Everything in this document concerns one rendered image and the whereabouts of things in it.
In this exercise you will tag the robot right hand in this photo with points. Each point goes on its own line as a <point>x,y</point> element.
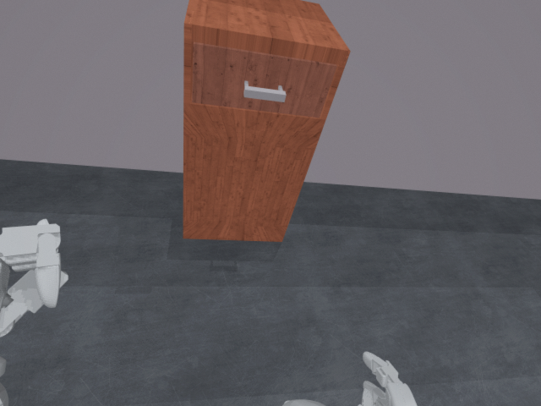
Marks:
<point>396,392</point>

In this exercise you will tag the robot left hand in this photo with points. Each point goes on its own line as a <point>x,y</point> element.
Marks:
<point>28,248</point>

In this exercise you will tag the cabinet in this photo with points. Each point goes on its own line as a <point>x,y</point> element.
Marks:
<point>243,169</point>

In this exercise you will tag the drawer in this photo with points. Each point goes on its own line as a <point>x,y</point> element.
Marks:
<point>219,74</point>

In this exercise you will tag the handle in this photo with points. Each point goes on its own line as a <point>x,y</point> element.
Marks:
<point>264,94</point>

